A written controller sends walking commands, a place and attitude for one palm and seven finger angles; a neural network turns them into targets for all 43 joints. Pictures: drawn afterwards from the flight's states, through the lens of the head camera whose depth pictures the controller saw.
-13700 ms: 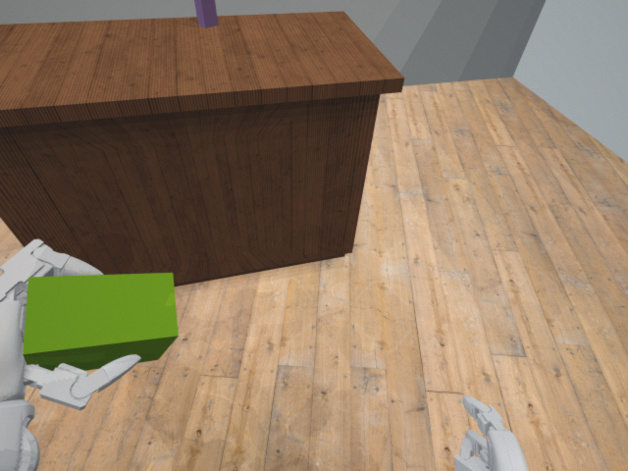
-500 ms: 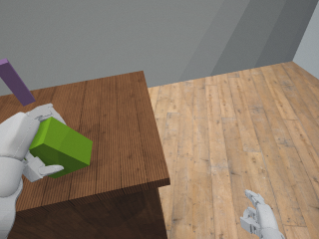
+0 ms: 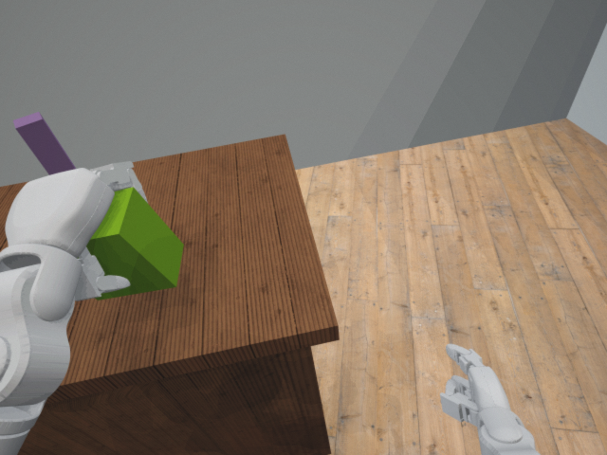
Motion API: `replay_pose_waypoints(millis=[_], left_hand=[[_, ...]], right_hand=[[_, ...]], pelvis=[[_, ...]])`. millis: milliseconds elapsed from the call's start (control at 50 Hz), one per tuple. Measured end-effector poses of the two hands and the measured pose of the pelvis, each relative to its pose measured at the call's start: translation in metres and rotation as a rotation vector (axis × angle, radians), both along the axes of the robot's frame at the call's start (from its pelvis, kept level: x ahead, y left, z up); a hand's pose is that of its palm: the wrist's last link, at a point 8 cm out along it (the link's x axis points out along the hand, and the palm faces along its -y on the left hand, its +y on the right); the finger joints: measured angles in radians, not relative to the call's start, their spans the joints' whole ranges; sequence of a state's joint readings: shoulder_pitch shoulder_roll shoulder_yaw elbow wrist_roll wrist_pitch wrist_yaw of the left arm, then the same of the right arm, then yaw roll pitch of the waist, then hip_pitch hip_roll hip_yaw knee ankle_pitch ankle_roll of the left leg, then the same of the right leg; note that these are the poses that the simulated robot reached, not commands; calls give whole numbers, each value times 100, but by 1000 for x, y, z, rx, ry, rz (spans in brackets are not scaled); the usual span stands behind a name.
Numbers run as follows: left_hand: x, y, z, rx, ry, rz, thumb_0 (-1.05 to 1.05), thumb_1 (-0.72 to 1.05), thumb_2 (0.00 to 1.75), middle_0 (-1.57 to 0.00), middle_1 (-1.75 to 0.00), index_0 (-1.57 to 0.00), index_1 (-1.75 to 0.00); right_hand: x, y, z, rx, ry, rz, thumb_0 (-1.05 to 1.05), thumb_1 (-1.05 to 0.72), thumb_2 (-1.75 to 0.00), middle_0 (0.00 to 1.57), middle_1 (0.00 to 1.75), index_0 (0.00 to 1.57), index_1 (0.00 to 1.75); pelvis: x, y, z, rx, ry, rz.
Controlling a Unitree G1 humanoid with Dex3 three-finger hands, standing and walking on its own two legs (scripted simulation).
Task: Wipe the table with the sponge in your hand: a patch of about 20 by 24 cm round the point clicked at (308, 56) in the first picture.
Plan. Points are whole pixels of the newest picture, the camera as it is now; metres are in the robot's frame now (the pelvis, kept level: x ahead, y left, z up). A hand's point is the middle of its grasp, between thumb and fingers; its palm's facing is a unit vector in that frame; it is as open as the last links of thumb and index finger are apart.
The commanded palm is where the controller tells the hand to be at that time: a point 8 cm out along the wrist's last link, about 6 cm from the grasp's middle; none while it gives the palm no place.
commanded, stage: turn the palm down, sponge in hand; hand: left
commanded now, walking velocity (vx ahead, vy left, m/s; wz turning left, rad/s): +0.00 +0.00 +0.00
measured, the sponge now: (123, 256) +0.25 +0.27 +0.18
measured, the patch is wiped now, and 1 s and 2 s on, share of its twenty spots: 0.00 0.00 0.00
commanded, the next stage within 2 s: move the sponge above the wiping area in 0.60 s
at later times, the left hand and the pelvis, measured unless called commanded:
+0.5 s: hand (105, 226) +0.24 +0.25 +0.24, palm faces +0.30 +0.02 -0.95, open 10.4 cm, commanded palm +0.19 +0.25 +0.30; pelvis -0.01 -0.02 +0.00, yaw -1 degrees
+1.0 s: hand (84, 229) +0.24 +0.28 +0.23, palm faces +0.28 +0.00 -0.96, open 10.4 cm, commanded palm +0.19 +0.27 +0.29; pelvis +0.00 -0.02 +0.00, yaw -1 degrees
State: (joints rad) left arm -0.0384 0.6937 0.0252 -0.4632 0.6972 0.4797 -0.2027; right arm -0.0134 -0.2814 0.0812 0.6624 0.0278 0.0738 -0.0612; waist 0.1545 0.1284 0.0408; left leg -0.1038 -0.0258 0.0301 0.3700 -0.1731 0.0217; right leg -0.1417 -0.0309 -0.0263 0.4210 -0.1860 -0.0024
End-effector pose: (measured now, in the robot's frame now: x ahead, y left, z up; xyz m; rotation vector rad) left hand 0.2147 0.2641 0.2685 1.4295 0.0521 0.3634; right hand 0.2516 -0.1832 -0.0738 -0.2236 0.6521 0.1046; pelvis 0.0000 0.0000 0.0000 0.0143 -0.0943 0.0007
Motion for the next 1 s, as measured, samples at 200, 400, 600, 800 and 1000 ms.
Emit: replay_pose_waypoints(millis=[200,400,600,800,1000], left_hand=[[-7,15,25,33,-90,145,-1,-52,102,-70,-132,-72,-132],[-8,-26,-12,50,22,10,-1,-52,102,-70,-132,-72,-131],[-8,-10,28,75,-121,123,0,-52,102,-70,-131,-72,-131],[-6,-24,-21,22,38,51,0,-52,102,-70,-131,-72,-131],[-7,5,10,66,-65,143,0,-52,102,-70,-131,-72,-131]], right_hand=[[-7,-7,-1,52,5,-7,1,-91,-90,20,30,20,30],[-12,-24,-7,13,3,-11,1,-91,-90,20,30,20,30],[-10,-32,-2,58,-19,-35,1,-91,-90,20,30,20,30],[-14,-44,-6,4,-14,-51,1,-91,-90,20,30,20,30],[-8,-32,-2,23,-19,-54,1,-91,-90,20,30,20,30]], pelvis=[[-5,-10,0,4,0,-3],[-9,-20,-2,10,-14,-7],[-7,-28,-2,9,-14,-11],[-6,-27,-4,11,-14,-14],[-3,-21,-3,8,-17,-13]])
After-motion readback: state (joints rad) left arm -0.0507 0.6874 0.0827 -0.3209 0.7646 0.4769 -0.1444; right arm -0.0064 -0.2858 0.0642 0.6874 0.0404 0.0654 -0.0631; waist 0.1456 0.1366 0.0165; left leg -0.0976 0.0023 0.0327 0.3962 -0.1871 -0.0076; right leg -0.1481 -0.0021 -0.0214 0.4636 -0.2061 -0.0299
